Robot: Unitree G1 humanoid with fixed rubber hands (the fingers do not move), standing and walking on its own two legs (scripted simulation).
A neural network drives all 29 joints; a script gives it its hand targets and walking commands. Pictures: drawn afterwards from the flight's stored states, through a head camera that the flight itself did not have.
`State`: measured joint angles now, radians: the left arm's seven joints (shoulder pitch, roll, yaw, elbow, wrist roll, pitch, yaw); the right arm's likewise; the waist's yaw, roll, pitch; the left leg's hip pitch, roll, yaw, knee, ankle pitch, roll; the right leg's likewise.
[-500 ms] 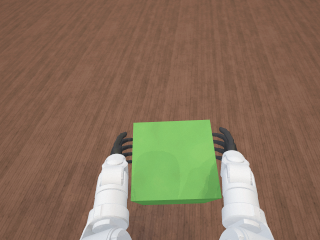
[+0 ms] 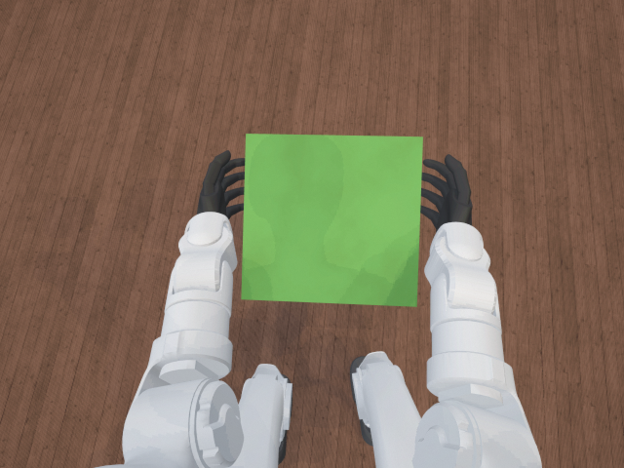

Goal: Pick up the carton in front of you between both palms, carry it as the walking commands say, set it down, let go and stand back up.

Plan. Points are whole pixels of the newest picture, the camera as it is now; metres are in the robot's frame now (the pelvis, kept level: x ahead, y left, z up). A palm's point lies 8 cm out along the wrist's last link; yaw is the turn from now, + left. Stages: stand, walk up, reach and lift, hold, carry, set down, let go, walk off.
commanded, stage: set down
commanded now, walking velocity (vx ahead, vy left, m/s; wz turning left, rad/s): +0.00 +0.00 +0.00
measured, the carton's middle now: (331, 221) +0.45 -0.03 -0.17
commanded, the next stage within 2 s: none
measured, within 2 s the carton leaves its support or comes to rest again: rests again in 1.78 s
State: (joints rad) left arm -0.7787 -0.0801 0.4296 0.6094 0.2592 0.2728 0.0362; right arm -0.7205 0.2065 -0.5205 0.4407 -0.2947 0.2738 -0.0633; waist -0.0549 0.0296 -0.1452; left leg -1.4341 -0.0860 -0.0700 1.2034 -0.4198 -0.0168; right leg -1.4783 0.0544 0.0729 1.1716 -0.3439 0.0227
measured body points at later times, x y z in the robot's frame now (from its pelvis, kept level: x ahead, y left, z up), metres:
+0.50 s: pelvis -0.03 +0.01 -0.13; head +0.26 +0.00 +0.21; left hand +0.50 +0.11 -0.24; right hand +0.43 -0.18 -0.23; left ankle +0.05 +0.12 -0.61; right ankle +0.08 -0.12 -0.61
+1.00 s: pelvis -0.04 +0.02 -0.23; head +0.32 +0.02 +0.03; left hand +0.54 +0.10 -0.40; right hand +0.45 -0.19 -0.39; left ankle +0.05 +0.12 -0.61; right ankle +0.08 -0.12 -0.61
